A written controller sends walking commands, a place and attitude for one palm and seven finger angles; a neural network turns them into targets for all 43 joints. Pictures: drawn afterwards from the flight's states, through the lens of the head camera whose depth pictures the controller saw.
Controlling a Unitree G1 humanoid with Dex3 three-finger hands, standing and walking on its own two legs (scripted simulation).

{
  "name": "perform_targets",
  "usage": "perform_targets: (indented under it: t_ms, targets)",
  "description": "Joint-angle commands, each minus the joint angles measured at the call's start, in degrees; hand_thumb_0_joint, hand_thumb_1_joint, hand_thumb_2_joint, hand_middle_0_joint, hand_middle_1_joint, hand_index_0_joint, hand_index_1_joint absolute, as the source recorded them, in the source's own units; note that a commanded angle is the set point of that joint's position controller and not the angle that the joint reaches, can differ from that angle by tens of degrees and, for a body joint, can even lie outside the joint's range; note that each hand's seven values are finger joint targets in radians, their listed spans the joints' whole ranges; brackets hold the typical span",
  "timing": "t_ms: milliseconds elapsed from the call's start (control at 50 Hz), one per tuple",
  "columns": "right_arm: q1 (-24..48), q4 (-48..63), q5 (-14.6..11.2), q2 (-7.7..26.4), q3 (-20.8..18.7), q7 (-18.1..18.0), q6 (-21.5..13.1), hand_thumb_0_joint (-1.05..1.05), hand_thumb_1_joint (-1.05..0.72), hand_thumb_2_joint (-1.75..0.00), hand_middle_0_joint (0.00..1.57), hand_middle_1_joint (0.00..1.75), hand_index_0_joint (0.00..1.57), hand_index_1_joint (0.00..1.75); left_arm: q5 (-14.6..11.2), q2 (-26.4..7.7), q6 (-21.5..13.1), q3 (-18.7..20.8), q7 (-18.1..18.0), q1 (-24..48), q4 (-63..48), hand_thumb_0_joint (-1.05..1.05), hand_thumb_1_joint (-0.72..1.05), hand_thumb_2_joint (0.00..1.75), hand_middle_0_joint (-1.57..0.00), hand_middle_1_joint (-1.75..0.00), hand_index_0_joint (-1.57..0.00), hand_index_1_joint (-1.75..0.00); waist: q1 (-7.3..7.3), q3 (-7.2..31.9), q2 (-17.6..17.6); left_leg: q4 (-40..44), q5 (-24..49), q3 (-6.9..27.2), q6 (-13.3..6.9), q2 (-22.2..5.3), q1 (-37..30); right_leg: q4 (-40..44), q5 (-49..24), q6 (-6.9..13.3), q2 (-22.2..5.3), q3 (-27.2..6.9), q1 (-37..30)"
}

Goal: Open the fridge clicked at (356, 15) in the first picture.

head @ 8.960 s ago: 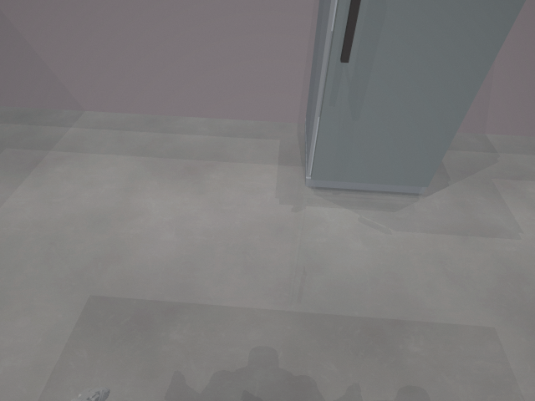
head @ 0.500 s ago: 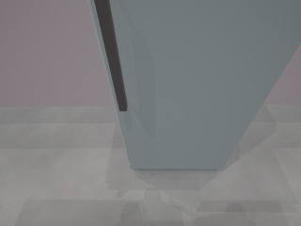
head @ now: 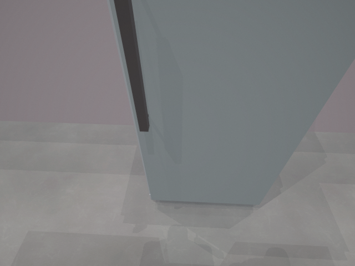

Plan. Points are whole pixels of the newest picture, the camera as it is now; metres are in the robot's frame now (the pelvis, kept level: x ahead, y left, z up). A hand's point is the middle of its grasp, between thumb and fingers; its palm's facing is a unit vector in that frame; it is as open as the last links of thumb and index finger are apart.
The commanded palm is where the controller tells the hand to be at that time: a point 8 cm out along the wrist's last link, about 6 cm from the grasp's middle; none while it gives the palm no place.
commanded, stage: come to a stop and stand still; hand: left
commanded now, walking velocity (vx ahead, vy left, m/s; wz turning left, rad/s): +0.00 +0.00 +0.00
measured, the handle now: (136, 62) +0.55 +0.14 +0.19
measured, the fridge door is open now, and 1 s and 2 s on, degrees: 0 0 0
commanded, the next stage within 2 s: look again from close up in 1.24 s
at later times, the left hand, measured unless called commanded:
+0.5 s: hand out of the picture -0.04 +0.23 -0.18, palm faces -0.02 -0.98 -0.18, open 7.4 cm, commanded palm none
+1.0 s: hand out of the picture -0.03 +0.19 -0.19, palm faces +0.05 -0.99 -0.10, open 7.4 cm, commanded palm none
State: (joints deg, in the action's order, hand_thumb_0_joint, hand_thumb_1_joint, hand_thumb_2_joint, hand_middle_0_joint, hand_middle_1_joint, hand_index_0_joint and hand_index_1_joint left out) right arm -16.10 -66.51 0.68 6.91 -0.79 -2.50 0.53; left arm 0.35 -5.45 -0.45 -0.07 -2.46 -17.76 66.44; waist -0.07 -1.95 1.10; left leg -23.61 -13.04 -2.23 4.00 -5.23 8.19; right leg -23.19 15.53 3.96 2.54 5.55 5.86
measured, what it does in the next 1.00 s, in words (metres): steps on the spot: right foot, then left foot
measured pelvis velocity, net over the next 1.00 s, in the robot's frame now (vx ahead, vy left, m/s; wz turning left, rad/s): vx -0.01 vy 0.05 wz -0.01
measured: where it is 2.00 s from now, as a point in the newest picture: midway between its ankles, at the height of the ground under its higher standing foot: outside the picture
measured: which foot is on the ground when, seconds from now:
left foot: down 0.00-0.62, up 0.64-0.84, down 0.86-1.00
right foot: down 0.00-0.32, up 0.34-0.58, down 0.60-1.00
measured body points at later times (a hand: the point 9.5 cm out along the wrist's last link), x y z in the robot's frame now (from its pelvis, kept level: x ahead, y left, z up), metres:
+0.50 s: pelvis -0.05 +0.05 +0.00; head -0.06 +0.06 +0.45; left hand -0.04 +0.28 -0.16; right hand -0.05 -0.18 -0.16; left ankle -0.01 +0.13 -0.74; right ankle -0.05 -0.06 -0.72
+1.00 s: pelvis -0.01 +0.05 +0.00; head -0.01 +0.08 +0.44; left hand -0.03 +0.25 -0.18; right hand -0.01 -0.17 -0.15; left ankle +0.00 +0.13 -0.74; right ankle -0.05 -0.07 -0.74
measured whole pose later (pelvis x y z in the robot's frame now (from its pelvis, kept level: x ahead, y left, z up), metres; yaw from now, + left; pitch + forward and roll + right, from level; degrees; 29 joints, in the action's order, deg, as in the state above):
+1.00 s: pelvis -0.01 +0.05 +0.00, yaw -1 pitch +0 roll -1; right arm -19.3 -61.5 1.0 7.1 0.3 -2.3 -1.1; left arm 1.2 -6.3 -0.4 0.0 -1.9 -20.9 62.1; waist 1.0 1.0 -2.5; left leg -29.4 -14.9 -4.2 -3.3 0.7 14.9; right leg -27.0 17.6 -0.4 -1.3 4.7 9.5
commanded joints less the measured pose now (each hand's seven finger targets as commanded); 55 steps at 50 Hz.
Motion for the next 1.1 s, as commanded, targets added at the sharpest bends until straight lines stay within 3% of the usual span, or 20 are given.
perform_targets:
  t_ms: [0, 20, 40, 80, 100, 160, 220, 280, 360, 480, 540, 560, 600, 640, 680, 780, 800, 840, 920, 1080]
  targets:
    - [3.4, 5.2, -0.34, 5.5, -0.37, 0.47, -1.95, 0.0, -0.9, -0.9, 0.2, 0.3, 0.2, 0.3, 1.03, -8.69, -2.86, 1.68, -2.41, -10.31, 0.13, 0.0, 0.9, 0.9, -0.2, -0.3, -0.2, -0.3, 3.38, -5.5, -6.84, -14.72, -1.27, -2.9, -1.79, 0.46, 9.89, 4.6, -52.99, -8.44, -14.35, -15.01, 3.46]
    - [2.09, 8.69, -0.27, 3.69, 0.07, 0.54, -1.54, 0.0, -0.9, -0.9, 0.2, 0.3, 0.2, 0.3, 1.1, -10.87, -3.46, 1.79, -2.38, -10.08, -1.39, 0.0, 0.9, 0.9, -0.2, -0.3, -0.2, -0.3, 0.62, -4.3, -5.24, -16.89, -8.33, -0.67, -3.11, 3.12, 12.83, 0.61, -73.36, -7.49, -17.54, -12.53, -2.1]
    - [-1.21, 8.22, -0.31, 1.67, -0.25, 0.33, -1.47, 0.0, -0.9, -0.9, 0.2, 0.3, 0.2, 0.3, 1.16, -10.23, -3.32, 1.92, -2.14, -9.72, -2.7, 0.0, 0.9, 0.9, -0.2, -0.3, -0.2, -0.3, 0.21, 1.34, -6.69, -17.0, -9.16, -0.06, -4.51, 2.97, 12.35, -2.56, -76.37, -5.91, -17.93, -11.7, -5.7]
    - [-2.34, 8.02, -0.65, 2.24, -0.26, 0.6, -1.71, 0.0, -0.9, -0.9, 0.2, 0.3, 0.2, 0.3, 0.97, -9.18, -2.82, 1.43, -1.64, -7.48, -4.28, 0.0, 0.9, 0.9, -0.2, -0.3, -0.2, -0.3, -0.2, 7.7, -8.58, -12.76, -6.65, -0.4, -4.25, 3.31, 9.09, -3.62, -60.7, 0.87, -14.88, -8.31, -6.79]
    - [-3.18, 8.07, -0.67, 2.52, -0.37, 0.72, -1.62, 0.0, -0.9, -0.9, 0.2, 0.3, 0.2, 0.3, 0.87, -9.11, -2.5, 1.38, -1.33, -5.72, -5.39, 0.0, 0.9, 0.9, -0.2, -0.3, -0.2, -0.3, -0.65, 8.25, -9.91, -9.79, -4.53, -0.42, -4.15, 3.76, 6.09, -2.76, -47.47, 1.38, -13.85, -8.23, -4.1]
    - [-4.59, 7.64, 0.2, 5.07, -0.4, 0.76, -2.08, 0.0, -0.9, -0.9, 0.2, 0.3, 0.2, 0.3, 0.4, -6.78, -1.24, 0.84, -0.82, -2.99, -6.29, 0.0, 0.9, 0.9, -0.2, -0.3, -0.2, -0.3, -1.23, 0.63, -0.74, -1.39, 4.02, 3.94, -5.27, -0.19, 2.34, -1.0, -6.37, -0.85, -9.11, -8.1, 8.85]
    - [-3.01, 8.73, 0.75, 6.59, -0.44, 0.81, -1.54, 0.0, -0.9, -0.9, 0.2, 0.3, 0.2, 0.3, 1.01, -6.27, -0.2, 0.83, -0.49, -4.03, -6.31, 0.0, 0.9, 0.9, -0.2, -0.3, -0.2, -0.3, -0.1, -6.96, 5.11, 4.21, -10.06, 8.35, -7.06, -2.06, 12.17, -0.12, 7.04, -1.19, -6.44, -6.86, 10.17]
    - [-3.42, 10.21, 1.25, 10.98, -1.88, 0.49, -0.87, 0.0, -0.9, -0.9, 0.2, 0.3, 0.2, 0.3, 2.01, -5.93, 1.33, 1.13, 0.68, -5.85, -7.28, 0.0, 0.9, 0.9, -0.2, -0.3, -0.2, -0.3, -0.05, -8.63, 6.11, 13.66, -30.49, 16.61, -10.22, -6.87, 17.83, -10.83, 9.74, -1.79, -2.14, -1.16, 11.31]
    - [-4.42, 11.36, 1.42, 12.42, -2.54, -0.07, -0.89, 0.0, -0.9, -0.9, 0.2, 0.3, 0.2, 0.3, 2.2, -5.8, 2.11, 1.97, 2.04, -4.77, -10.04, 0.0, 0.9, 0.9, -0.2, -0.3, -0.2, -0.3, -0.49, -5.55, 4.09, 14.67, -26.01, 22.24, -15.09, -11.72, 12.55, -24.52, 10.62, -1.58, -3.61, -3.54, 19.73]
    - [-4.91, 11.19, 1.7, 12.46, -2.66, 0.03, -1.36, 0.0, -0.9, -0.9, 0.2, 0.3, 0.2, 0.3, 1.62, -4.5, 1.68, 1.97, 2.68, -4.85, -11.44, 0.0, 0.9, 0.9, -0.2, -0.3, -0.2, -0.3, -0.4, -2.25, 3.54, 13.0, -19.09, 16.75, -14.52, -10.48, 12.08, -15.17, 8.88, -1.93, -3.78, -2.83, 14.1]
    - [-4.26, 10.92, 1.38, 11.22, -2.52, 0.24, -0.94, 0.0, -0.9, -0.9, 0.2, 0.3, 0.2, 0.3, 1.7, -4.78, 1.24, 2.24, 2.44, -10.54, -9.53, 0.0, 0.9, 0.9, -0.2, -0.3, -0.2, -0.3, 1.66, -1.26, 0.29, 8.16, -22.09, 11.37, -10.89, -5.82, 18.5, -1.9, 5.06, -1.46, -1.99, -1.33, 1.31]
    - [-3.71, 11.04, 1.21, 9.52, -2.11, 0.48, -0.93, 0.0, -0.9, -0.9, 0.2, 0.3, 0.2, 0.3, 1.71, -6.09, 0.94, 2.62, 2.11, -12.91, -8.95, 0.0, 0.9, 0.9, -0.2, -0.3, -0.2, -0.3, 2.82, -1.09, -3.5, 2.51, -21.81, 7.72, -9.06, -2.27, 22.82, 2.32, 8.92, -0.32, -4.84, -5.81, -2.86]
    - [-1.24, 13.21, 0.7, 5.29, -1.17, 1.29, -0.65, 0.0, -0.9, -0.9, 0.2, 0.3, 0.2, 0.3, 1.51, -11.33, 0.52, 3.61, 0.85, -13.81, -9.34, 0.0, 0.9, 0.9, -0.2, -0.3, -0.2, -0.3, 3.25, -4.22, -15.82, -20.29, -15.63, -2.66, -5.85, 6.33, 29.24, 16.57, 29.61, 7.08, -21.72, -28.68, 3.01]
    - [-2.16, 11.85, 0.96, 5.39, -1.49, 1.97, -0.41, 0.0, -0.9, -0.9, 0.2, 0.3, 0.2, 0.3, 0.89, -9.62, -0.76, 3.1, 0.04, -7.3, -10.82, 0.0, 0.9, 0.9, -0.2, -0.3, -0.2, -0.3, -0.03, -5.64, -8.93, -31.28, -11.39, 1.05, -6.51, 3.82, 26.02, 17.7, 23.79, 7.62, -20.89, -26.22, 10.09]
    - [-5.29, 10.24, 0.87, 4.17, -1.26, 2.59, -0.39, 0.0, -0.9, -0.9, 0.2, 0.3, 0.2, 0.3, 1.0, -8.96, -1.38, 2.74, 0.15, -4.18, -11.4, 0.0, 0.9, 0.9, -0.2, -0.3, -0.2, -0.3, -1.94, -6.01, -6.16, -30.32, -7.52, -0.14, -5.84, 3.01, 22.13, 15.38, 14.13, 6.33, -17.52, -17.86, 13.02]
    - [-7.59, 8.53, 0.16, 1.62, 0.42, 1.74, -2.2, 0.0, -0.9, -0.9, 0.2, 0.3, 0.2, 0.3, 1.02, -9.03, -1.31, 2.29, 0.48, -5.95, -8.91, 0.0, 0.9, 0.9, -0.2, -0.3, -0.2, -0.3, -0.82, -2.33, -5.01, -3.95, -1.17, -2.29, -4.21, 5.15, 5.67, 6.33, 1.89, 3.51, -13.51, -10.27, 12.34]
    - [-9.19, 7.96, 0.04, 2.66, 0.47, 1.4, -2.73, 0.0, -0.9, -0.9, 0.2, 0.3, 0.2, 0.3, 0.79, -7.81, -1.07, 2.01, 0.55, -6.41, -8.37, 0.0, 0.9, 0.9, -0.2, -0.3, -0.2, -0.3, -1.1, -1.11, -2.25, -0.07, 1.84, 0.25, -4.13, 3.83, 1.71, 2.37, 1.32, 1.89, -11.26, -8.97, 13.54]
    - [-9.19, 8.26, 0.3, 7.73, -0.25, 0.56, -3.38, 0.0, -0.9, -0.9, 0.2, 0.3, 0.2, 0.3, 0.36, -4.73, -0.83, 1.33, 0.62, -9.58, -7.94, 0.0, 0.9, 0.9, -0.2, -0.3, -0.2, -0.3, 1.09, 2.42, 7.69, 3.72, 11.93, 11.62, -8.87, -7.13, 2.7, -3.5, 1.32, -2.17, -6.5, -3.63, 10.71]
    - [-5.27, 7.41, -0.05, 6.11, 0.42, 0.03, -2.92, 0.0, -0.9, -0.9, 0.2, 0.3, 0.2, 0.3, 0.86, -4.3, -0.59, 0.8, 0.55, -8.88, -5.47, 0.0, 0.9, 0.9, -0.2, -0.3, -0.2, -0.3, 1.76, -2.76, 5.21, 4.77, 10.77, 8.87, -9.18, -3.94, 9.38, -1.49, -3.33, -2.56, -6.9, -3.71, 5.39]
    - [-5.94, 5.46, -0.04, 5.93, 0.69, -0.18, -3.03, 0.0, -0.9, -0.9, 0.2, 0.3, 0.2, 0.3, 0.53, -4.94, -0.69, 0.73, 0.23, -8.13, -4.11, 0.0, 0.9, 0.9, -0.2, -0.3, -0.2, -0.3, 0.74, 0.17, -1.1, 1.94, 16.98, 5.42, -7.82, -1.76, 3.54, 0.1, -8.44, -2.68, -8.73, -4.81, 3.77]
